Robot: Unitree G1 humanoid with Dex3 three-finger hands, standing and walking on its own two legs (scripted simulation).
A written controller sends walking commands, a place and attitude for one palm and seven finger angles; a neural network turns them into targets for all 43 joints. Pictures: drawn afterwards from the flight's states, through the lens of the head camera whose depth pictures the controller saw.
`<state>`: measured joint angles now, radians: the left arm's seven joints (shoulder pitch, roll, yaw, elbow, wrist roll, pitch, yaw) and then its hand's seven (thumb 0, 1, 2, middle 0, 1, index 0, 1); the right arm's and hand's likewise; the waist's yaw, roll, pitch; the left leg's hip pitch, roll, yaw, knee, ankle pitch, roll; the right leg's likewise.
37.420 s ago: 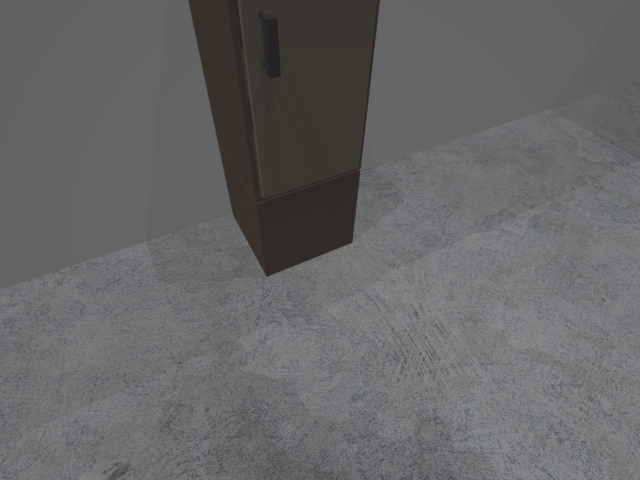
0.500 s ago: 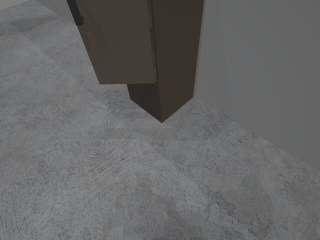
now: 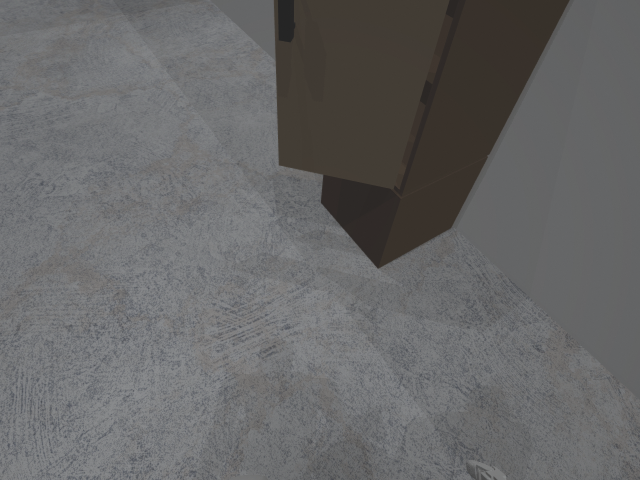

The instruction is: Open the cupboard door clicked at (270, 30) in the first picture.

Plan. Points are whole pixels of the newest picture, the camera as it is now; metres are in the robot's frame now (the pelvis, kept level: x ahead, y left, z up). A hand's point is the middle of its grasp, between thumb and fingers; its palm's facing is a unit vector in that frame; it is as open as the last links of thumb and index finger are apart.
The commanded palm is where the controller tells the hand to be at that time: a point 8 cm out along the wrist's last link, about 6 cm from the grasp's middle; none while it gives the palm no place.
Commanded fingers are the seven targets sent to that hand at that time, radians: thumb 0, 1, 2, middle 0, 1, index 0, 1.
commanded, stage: take the last steps up to it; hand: left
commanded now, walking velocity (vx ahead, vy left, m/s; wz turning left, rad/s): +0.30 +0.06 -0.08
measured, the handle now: (289, 2) +0.94 +0.18 +0.14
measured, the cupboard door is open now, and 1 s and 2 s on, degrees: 43 43 43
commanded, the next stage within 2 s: come to a stop and stand still in 0.74 s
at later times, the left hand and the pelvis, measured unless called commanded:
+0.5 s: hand (234, 332) +0.34 +0.18 -0.15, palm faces -0.10 -0.98 -0.16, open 7.4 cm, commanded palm none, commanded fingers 0.00 0.90 0.90 -0.20 -0.30 -0.20 -0.30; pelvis +0.19 +0.03 +0.00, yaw -2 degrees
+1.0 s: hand (208, 334) +0.35 +0.23 -0.18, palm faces +0.02 -0.99 -0.16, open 7.3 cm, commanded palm none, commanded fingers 0.00 0.90 0.90 -0.20 -0.30 -0.20 -0.30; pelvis +0.39 +0.06 +0.00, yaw -4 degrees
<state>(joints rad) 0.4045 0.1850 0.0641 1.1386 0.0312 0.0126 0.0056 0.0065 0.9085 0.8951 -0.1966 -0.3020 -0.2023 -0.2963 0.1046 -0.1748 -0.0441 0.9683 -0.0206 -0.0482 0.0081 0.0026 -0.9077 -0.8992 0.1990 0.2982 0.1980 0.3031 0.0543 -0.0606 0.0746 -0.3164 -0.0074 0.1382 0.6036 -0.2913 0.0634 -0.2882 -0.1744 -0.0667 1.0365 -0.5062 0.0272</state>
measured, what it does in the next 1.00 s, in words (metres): walks ahead: right foot, then left foot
